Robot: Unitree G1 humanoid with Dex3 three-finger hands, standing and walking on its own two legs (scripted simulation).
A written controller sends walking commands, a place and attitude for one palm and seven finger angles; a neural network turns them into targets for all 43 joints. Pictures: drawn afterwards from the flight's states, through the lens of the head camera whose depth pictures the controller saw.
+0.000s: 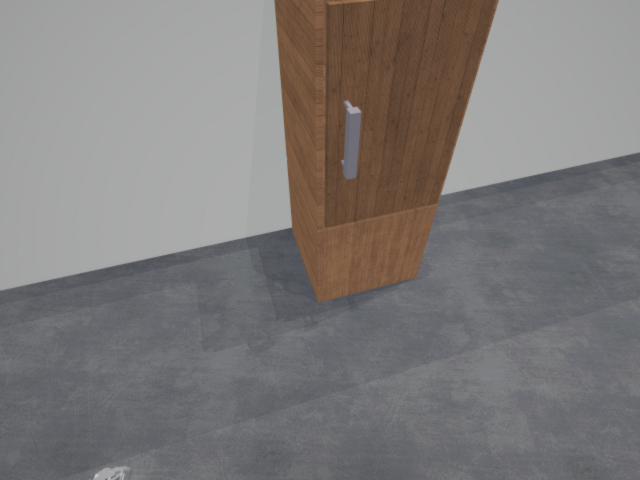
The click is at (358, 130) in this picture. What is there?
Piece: cupboard door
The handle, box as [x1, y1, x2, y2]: [341, 100, 361, 179]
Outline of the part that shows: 347,100 344,101 344,105 346,108 344,159 341,160 343,166 343,173 346,179 355,177 361,113 357,107 353,107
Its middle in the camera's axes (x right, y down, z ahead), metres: +0.06 -0.23 +0.92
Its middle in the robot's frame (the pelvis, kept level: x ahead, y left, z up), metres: +0.84 -0.02 -0.04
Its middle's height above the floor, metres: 0.73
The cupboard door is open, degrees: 0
